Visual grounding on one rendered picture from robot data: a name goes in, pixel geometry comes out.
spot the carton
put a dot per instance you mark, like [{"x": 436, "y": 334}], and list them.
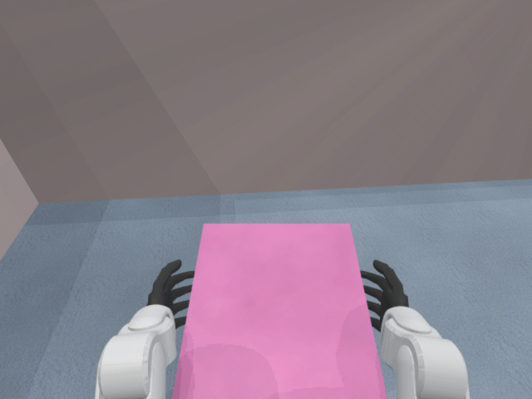
[{"x": 278, "y": 311}]

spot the robot left hand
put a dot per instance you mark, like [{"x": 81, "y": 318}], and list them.
[{"x": 163, "y": 295}]

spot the robot right forearm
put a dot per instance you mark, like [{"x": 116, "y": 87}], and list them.
[{"x": 427, "y": 366}]

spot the robot left forearm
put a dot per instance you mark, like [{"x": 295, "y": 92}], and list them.
[{"x": 133, "y": 363}]

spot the robot right hand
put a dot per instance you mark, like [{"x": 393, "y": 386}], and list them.
[{"x": 390, "y": 296}]

